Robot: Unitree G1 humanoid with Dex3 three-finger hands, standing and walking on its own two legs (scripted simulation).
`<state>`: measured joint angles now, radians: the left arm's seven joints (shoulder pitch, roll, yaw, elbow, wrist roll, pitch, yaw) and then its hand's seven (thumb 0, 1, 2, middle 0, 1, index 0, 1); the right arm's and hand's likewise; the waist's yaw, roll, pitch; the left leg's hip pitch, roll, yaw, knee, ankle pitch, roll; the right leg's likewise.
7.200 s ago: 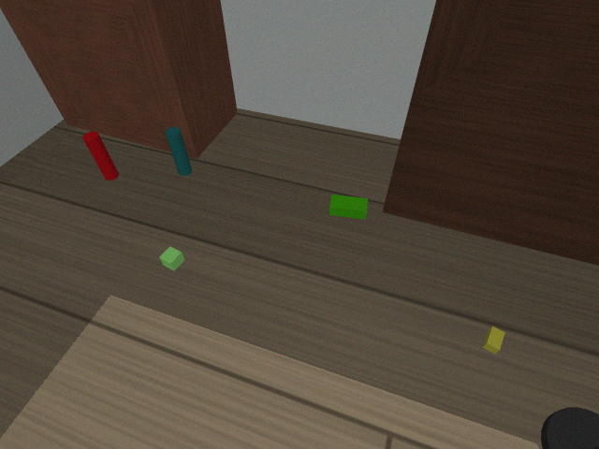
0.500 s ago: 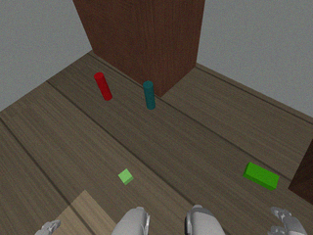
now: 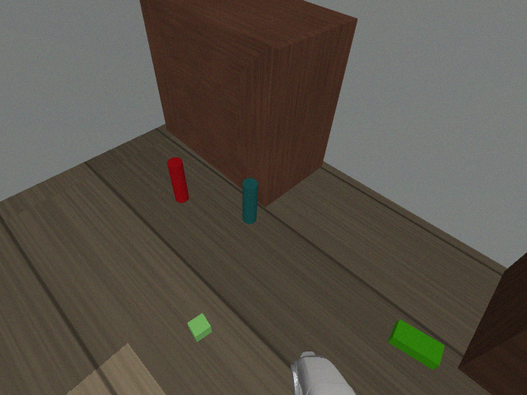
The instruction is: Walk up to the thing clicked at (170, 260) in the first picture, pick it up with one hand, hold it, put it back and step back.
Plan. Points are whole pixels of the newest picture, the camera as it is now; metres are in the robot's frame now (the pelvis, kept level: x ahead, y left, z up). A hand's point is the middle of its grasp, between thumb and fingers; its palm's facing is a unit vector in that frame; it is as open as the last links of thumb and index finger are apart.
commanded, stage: walk up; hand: left
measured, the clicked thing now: (199, 327) +0.49 +0.20 -0.75
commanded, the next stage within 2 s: none
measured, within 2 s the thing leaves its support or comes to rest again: neither
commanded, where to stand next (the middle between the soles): +0.09 +0.01 m, yaw -7 degrees
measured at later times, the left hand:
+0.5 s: hand out of the picture +0.12 +0.24 -0.13, palm faces -0.08 -0.89 -0.46, open 7.4 cm
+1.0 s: hand (109, 388) +0.17 +0.27 -0.16, palm faces -0.18 -0.90 -0.41, open 7.4 cm
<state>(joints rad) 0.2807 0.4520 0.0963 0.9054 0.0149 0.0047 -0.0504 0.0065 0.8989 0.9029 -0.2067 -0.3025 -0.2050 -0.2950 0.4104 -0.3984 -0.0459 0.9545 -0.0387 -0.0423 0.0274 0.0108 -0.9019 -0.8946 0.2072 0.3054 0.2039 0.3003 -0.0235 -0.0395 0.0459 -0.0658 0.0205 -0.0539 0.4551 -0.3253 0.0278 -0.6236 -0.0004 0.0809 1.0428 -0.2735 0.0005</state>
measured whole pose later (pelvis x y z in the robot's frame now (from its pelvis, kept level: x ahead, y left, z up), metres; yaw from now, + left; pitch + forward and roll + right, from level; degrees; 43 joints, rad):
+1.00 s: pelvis +0.09 +0.00 -0.02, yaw -9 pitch -3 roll +0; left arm 0.26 0.38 0.00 0.99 0.03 -0.03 0.01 0.00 0.90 0.90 -0.21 -0.30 -0.21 -0.30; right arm 0.14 -0.39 -0.03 0.94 0.00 0.02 0.02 0.01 -0.91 -0.90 0.20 0.30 0.20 0.30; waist 0.01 0.03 0.08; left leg -0.37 0.02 0.05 0.64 -0.26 0.02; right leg -0.22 0.00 0.02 0.65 -0.38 0.00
